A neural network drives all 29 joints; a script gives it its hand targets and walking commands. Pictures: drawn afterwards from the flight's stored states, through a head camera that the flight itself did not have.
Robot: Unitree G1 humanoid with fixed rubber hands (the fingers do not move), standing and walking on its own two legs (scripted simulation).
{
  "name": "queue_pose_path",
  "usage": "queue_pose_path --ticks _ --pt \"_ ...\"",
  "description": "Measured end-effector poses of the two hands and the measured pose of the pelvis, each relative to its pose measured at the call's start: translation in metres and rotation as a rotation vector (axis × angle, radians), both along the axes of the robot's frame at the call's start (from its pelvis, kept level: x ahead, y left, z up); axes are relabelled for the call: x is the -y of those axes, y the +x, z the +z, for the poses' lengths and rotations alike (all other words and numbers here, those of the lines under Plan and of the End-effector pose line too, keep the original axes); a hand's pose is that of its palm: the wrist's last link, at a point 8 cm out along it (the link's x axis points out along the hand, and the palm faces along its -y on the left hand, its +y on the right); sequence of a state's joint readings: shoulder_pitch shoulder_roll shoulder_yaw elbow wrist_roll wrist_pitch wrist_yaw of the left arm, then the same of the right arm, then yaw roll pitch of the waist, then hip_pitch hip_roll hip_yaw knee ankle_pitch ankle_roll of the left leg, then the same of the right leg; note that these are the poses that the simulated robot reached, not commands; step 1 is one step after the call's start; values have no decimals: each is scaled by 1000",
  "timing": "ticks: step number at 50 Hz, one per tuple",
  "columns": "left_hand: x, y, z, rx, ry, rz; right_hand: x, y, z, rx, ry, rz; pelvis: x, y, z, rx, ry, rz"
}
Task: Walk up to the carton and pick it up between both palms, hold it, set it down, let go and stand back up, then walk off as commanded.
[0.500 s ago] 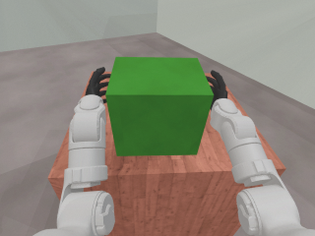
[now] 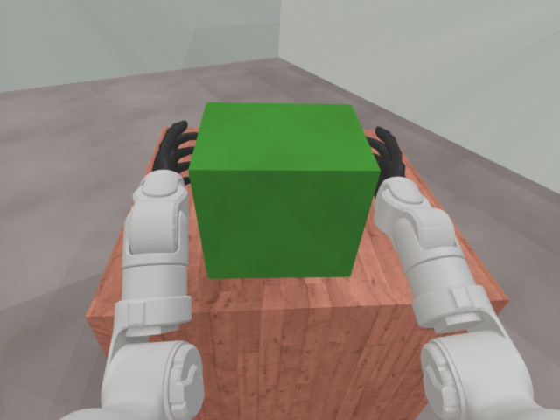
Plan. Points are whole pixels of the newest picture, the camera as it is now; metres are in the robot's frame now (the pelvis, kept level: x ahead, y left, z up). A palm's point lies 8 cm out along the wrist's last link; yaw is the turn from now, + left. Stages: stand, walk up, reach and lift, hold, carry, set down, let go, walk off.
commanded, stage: hold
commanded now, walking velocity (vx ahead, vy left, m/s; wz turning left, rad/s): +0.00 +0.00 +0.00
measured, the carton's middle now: (279, 191) +0.38 +0.01 +0.19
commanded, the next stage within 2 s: none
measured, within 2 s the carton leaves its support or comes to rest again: neither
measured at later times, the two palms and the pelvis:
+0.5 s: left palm (168, 178) +0.36 +0.16 +0.22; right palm (387, 182) +0.36 -0.14 +0.22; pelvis +0.00 +0.00 +0.00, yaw +0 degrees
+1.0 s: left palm (169, 176) +0.36 +0.16 +0.22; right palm (388, 181) +0.36 -0.14 +0.22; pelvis +0.00 +0.00 +0.00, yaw +0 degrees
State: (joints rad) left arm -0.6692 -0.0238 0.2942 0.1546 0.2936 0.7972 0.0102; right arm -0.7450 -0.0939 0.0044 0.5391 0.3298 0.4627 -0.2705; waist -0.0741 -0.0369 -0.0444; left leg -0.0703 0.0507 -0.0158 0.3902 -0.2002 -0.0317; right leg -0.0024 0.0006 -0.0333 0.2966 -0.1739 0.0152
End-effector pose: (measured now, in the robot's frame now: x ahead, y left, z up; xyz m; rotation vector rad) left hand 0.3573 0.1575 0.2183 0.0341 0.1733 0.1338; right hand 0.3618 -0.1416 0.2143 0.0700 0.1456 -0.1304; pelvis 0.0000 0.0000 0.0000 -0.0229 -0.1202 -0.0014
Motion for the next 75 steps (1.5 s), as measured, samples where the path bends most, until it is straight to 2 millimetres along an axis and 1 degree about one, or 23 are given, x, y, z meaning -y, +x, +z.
queue_pose_path --ticks 75 --pt "2 1 1 -2 -2 -6 2 -1 2 -2 -2 -5 0 0 0 0 0 -3"
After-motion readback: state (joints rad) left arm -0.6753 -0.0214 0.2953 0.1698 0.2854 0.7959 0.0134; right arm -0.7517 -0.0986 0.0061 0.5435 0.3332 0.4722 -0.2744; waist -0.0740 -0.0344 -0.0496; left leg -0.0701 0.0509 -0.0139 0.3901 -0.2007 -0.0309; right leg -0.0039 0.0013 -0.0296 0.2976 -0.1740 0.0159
